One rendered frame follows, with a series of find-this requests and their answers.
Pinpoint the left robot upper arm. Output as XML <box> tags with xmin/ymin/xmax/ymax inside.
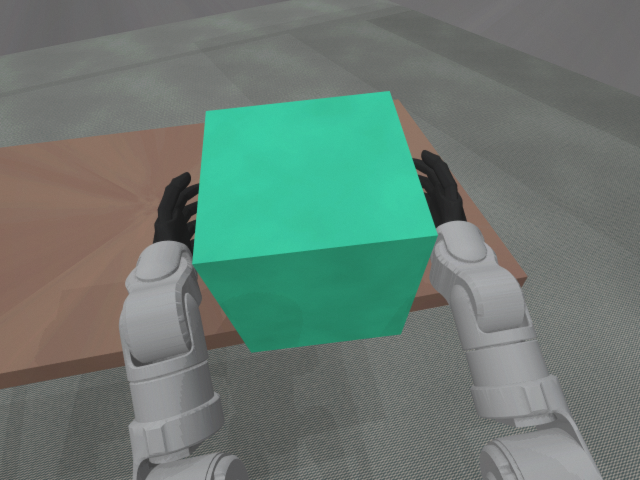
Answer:
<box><xmin>145</xmin><ymin>452</ymin><xmax>249</xmax><ymax>480</ymax></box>

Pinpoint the right robot hand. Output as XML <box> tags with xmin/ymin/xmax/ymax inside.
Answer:
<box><xmin>412</xmin><ymin>150</ymin><xmax>467</xmax><ymax>228</ymax></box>

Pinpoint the right robot forearm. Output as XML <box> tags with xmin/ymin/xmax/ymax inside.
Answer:
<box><xmin>429</xmin><ymin>221</ymin><xmax>603</xmax><ymax>480</ymax></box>

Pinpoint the left robot forearm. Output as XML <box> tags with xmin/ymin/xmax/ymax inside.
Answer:
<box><xmin>119</xmin><ymin>241</ymin><xmax>225</xmax><ymax>480</ymax></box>

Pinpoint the left robot hand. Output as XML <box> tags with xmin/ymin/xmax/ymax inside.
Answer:
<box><xmin>153</xmin><ymin>172</ymin><xmax>199</xmax><ymax>256</ymax></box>

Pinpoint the carton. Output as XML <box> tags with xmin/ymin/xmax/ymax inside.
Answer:
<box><xmin>192</xmin><ymin>91</ymin><xmax>438</xmax><ymax>353</ymax></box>

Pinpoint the right robot upper arm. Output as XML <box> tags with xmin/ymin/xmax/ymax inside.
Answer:
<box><xmin>480</xmin><ymin>428</ymin><xmax>600</xmax><ymax>480</ymax></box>

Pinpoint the table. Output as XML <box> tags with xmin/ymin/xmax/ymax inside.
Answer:
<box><xmin>0</xmin><ymin>99</ymin><xmax>528</xmax><ymax>389</ymax></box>

